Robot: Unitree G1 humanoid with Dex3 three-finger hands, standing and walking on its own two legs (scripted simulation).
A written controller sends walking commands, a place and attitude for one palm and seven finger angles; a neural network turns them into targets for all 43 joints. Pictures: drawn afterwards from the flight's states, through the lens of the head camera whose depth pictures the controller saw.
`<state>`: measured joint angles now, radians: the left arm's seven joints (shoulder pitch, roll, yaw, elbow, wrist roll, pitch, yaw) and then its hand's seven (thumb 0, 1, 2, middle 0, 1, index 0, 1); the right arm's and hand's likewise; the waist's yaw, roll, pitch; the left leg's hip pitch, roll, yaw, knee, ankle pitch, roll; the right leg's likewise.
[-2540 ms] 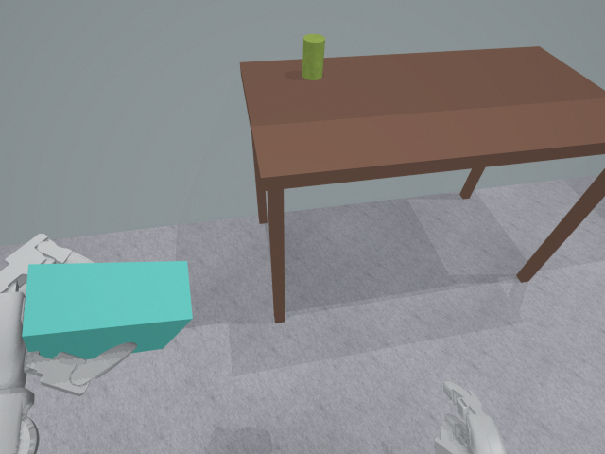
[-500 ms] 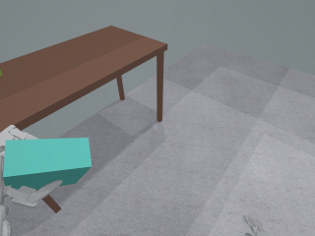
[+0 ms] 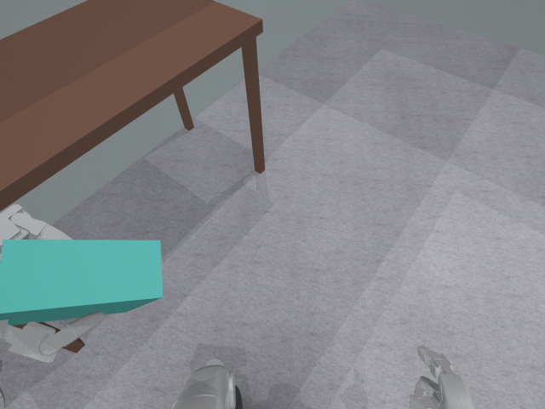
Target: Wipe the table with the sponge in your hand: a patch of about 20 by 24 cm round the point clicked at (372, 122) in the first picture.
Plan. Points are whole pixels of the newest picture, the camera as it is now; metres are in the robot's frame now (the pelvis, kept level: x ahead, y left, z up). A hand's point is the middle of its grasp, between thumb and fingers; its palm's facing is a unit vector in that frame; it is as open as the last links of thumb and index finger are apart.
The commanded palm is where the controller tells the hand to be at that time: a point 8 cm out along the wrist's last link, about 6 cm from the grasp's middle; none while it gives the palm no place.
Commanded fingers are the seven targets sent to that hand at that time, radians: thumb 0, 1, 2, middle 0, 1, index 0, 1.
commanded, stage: walk to a spot facing it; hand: left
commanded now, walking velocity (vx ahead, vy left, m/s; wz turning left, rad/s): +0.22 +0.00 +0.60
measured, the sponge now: (101, 282) +0.24 +0.19 +0.13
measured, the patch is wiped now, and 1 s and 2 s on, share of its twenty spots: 0.00 0.00 0.00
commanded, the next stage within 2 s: turn to face it in 0.02 s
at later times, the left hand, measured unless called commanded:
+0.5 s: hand (56, 221) +0.29 +0.23 +0.18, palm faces +0.51 -0.69 -0.51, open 10.2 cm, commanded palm +0.23 +0.27 +0.17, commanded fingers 0.00 0.10 1.30 -1.20 -1.60 -1.20 -1.60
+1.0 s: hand (77, 248) +0.26 +0.21 +0.17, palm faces +0.66 -0.61 -0.45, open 10.2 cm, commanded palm +0.19 +0.22 +0.17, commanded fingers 0.00 0.10 1.30 -1.20 -1.60 -1.20 -1.60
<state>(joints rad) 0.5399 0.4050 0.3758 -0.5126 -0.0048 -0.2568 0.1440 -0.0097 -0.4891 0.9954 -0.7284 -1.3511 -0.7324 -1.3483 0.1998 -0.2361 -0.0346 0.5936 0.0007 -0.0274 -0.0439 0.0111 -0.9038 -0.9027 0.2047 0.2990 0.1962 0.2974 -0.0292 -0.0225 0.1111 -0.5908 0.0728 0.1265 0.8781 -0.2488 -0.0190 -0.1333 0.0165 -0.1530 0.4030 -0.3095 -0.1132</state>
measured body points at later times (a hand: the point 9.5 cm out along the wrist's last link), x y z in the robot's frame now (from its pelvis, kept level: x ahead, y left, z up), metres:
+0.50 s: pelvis +0.13 -0.04 -0.01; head +0.18 -0.03 +0.44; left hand +0.25 +0.27 +0.20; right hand +0.34 -0.20 -0.11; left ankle +0.15 +0.10 -0.74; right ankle +0.18 -0.20 -0.71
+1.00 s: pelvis +0.15 -0.10 -0.01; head +0.17 -0.07 +0.44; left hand +0.22 +0.23 +0.19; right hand +0.41 -0.25 -0.08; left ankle +0.13 -0.01 -0.74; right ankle +0.17 -0.22 -0.68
